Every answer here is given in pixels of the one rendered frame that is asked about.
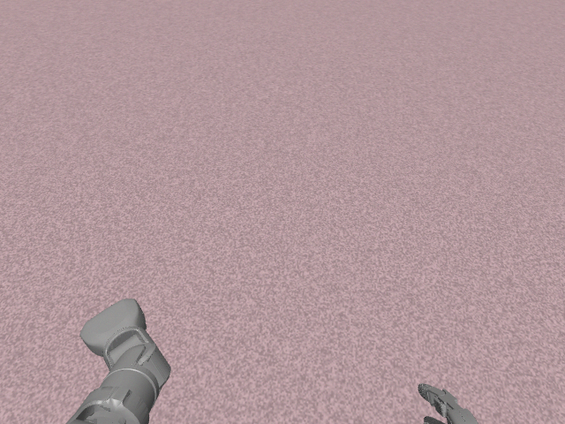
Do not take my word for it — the left robot hand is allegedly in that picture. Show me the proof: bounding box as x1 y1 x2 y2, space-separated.
79 299 147 357

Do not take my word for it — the right robot hand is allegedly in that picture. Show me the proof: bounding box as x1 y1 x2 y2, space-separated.
418 383 478 424

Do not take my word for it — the left robot arm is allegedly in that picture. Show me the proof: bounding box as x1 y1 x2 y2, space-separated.
65 326 171 424

